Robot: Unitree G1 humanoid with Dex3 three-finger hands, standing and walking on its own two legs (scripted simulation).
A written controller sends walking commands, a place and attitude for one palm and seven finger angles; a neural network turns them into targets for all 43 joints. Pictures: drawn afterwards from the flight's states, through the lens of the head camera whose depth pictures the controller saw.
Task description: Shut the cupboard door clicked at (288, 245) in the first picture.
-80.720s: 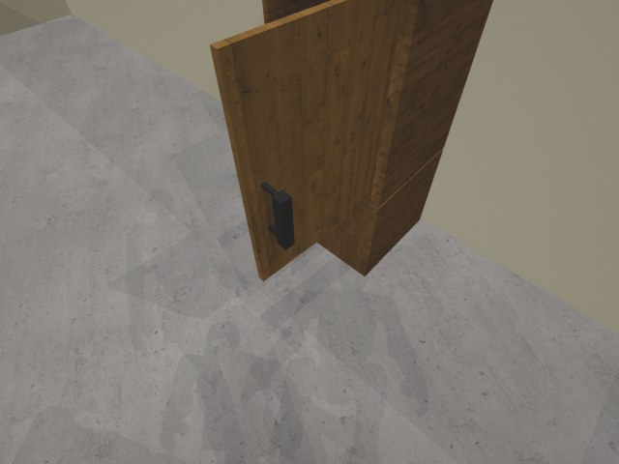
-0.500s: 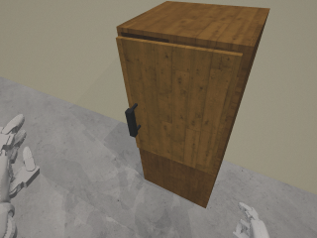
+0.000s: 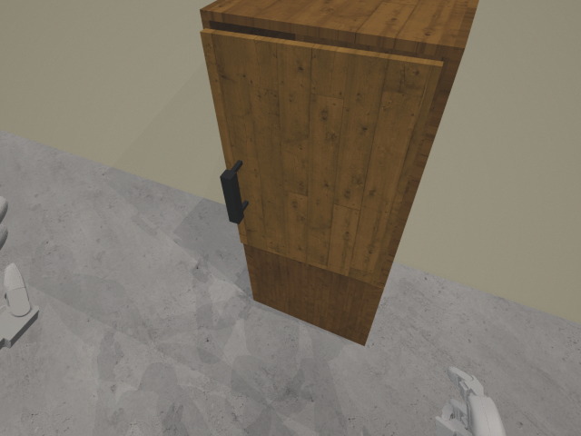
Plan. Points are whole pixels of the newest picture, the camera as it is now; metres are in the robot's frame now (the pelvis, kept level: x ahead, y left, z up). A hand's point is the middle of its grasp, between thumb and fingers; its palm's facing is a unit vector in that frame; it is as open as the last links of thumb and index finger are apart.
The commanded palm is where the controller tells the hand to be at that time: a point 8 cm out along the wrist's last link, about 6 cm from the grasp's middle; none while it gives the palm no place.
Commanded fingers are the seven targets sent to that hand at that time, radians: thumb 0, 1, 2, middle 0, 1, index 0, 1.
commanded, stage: step back with the hand held close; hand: left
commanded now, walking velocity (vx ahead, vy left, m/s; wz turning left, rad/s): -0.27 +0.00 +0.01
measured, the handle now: (237, 191) +0.65 +0.18 -0.09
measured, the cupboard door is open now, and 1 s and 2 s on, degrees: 3 3 3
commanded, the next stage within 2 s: stop stepping back and stand still in 1.58 s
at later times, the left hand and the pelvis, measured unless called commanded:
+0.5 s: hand (9, 362) +0.15 +0.26 +0.17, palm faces +0.48 -0.73 -0.48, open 7.4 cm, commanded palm +0.08 +0.29 +0.18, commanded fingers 0.00 0.90 0.90 -0.20 -0.30 -0.20 -0.30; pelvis -0.05 -0.01 -0.01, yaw +2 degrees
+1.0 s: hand out of the picture +0.09 +0.28 +0.17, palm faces +0.52 -0.73 -0.44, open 7.4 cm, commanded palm +0.03 +0.30 +0.18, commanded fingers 0.00 0.90 0.90 -0.20 -0.30 -0.20 -0.30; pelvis -0.09 -0.01 -0.01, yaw +4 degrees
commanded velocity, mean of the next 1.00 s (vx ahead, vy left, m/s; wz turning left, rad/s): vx -0.36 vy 0.00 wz -0.05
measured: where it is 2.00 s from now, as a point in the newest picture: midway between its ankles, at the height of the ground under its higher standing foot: outside the picture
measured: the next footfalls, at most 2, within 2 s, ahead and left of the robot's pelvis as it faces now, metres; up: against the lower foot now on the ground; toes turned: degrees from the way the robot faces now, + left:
right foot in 0.88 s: -0.04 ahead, -0.14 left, +0.00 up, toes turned +10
right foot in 1.38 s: -0.13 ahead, -0.13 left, +0.00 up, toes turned +12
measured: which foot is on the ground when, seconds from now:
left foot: down 0.00-1.00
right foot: down 0.00-0.78, up 0.80-0.86, down 0.88-1.00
